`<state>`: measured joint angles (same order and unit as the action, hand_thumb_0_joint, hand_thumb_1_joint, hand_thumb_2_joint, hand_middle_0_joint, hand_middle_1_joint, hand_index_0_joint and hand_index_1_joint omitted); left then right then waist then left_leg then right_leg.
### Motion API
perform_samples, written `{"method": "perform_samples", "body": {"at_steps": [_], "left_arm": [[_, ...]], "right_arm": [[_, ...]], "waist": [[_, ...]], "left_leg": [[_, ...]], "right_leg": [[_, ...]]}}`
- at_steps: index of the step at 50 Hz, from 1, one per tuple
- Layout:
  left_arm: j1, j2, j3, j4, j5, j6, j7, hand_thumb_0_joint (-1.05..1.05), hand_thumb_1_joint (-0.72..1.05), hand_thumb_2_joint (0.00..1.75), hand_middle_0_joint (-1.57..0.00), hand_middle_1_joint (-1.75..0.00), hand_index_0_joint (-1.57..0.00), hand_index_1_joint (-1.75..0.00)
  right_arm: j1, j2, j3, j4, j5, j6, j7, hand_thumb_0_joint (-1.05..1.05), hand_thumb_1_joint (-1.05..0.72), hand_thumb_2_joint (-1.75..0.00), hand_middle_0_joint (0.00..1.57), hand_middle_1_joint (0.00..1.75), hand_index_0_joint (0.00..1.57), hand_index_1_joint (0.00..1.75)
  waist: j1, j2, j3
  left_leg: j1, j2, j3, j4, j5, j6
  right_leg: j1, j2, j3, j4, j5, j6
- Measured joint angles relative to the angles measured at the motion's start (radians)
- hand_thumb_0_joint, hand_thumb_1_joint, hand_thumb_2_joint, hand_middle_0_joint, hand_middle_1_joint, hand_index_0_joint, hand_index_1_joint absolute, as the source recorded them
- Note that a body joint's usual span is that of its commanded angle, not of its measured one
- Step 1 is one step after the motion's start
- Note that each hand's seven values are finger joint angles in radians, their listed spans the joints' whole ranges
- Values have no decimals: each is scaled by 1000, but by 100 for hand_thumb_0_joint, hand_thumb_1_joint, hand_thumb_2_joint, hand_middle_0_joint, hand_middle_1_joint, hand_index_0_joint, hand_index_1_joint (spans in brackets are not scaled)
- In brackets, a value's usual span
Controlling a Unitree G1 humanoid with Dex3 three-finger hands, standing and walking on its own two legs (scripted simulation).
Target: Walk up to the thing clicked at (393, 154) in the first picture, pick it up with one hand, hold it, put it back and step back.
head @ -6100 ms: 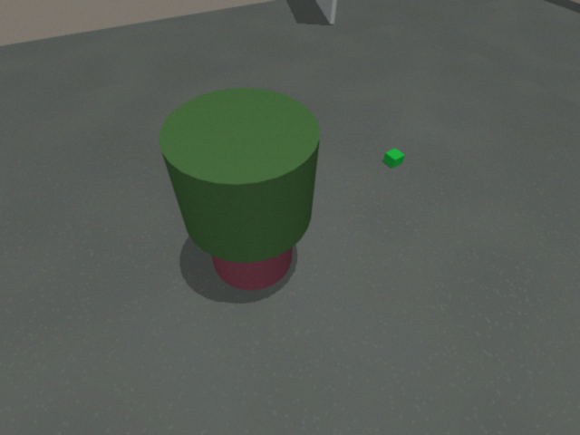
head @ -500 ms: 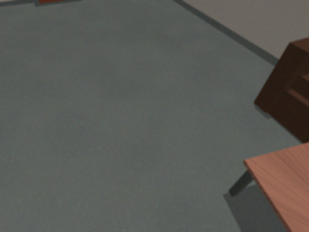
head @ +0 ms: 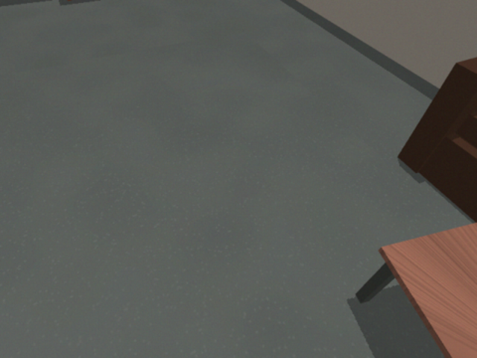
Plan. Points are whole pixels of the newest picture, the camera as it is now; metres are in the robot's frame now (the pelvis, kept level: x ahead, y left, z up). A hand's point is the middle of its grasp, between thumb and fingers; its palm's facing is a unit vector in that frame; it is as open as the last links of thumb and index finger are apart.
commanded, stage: stand
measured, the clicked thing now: out of the picture +0.80 +1.41 -0.75
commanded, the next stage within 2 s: walk up in 0.56 s
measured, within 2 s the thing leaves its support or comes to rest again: neither
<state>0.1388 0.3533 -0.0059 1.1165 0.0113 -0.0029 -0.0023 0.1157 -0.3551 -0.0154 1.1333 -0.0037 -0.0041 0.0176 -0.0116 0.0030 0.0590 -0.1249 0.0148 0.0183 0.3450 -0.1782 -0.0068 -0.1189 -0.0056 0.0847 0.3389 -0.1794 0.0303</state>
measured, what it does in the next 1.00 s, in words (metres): walks ahead: right foot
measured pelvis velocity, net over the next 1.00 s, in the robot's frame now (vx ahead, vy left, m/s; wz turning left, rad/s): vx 0.11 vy -0.05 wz -0.03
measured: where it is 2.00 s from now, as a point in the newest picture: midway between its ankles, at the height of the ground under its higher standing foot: (238, 282)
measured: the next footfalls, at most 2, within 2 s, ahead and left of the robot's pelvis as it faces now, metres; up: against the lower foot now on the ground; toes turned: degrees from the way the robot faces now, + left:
right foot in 0.82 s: +0.15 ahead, -0.16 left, +0.00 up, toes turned -6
left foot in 1.22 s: +0.35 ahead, +0.10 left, +0.00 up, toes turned +4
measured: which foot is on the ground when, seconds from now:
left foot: down 0.00-0.82, up 0.84-1.00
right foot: down 0.00-0.60, up 0.62-0.80, down 0.82-1.00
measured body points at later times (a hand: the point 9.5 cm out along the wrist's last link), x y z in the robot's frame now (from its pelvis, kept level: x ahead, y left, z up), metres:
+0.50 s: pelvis +0.01 +0.00 +0.00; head +0.02 +0.00 +0.45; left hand +0.09 +0.30 -0.13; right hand +0.08 -0.30 -0.13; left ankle +0.01 +0.12 -0.75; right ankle +0.01 -0.14 -0.75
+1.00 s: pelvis +0.11 -0.05 -0.01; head +0.11 -0.07 +0.44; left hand +0.14 +0.28 -0.11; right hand +0.14 -0.38 -0.14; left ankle +0.13 +0.08 -0.69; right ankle +0.11 -0.16 -0.75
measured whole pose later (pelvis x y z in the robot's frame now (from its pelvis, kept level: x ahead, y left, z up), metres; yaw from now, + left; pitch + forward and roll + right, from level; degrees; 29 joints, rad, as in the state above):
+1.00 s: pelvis +0.11 -0.05 -0.01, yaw -2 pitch -4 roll -2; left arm 0.32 0.39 0.07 0.96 0.02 -0.06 -0.04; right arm 0.29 -0.44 -0.08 0.98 -0.01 0.00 0.07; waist 0.01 0.09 0.06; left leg -0.43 0.01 -0.08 1.00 -0.35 0.02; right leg -0.13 0.02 -0.08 0.43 -0.24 -0.03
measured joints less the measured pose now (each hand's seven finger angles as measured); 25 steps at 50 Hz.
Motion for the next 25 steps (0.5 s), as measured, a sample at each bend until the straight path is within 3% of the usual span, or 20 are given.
{"method": "perform_samples", "body": {"at_steps": [25], "left_arm": [[-19, 0, 0, -9, -1, 0, 3, 0, 91, 90, -20, -30, -20, -30]], "right_arm": [[-8, 2, 4, -7, 0, 0, -4, 0, -90, -90, 21, 30, 20, 30]], "waist": [[1, -6, -3]], "left_leg": [[7, 2, 1, 2, -16, 0]], "right_leg": [[12, 1, 0, -11, -9, 0]]}}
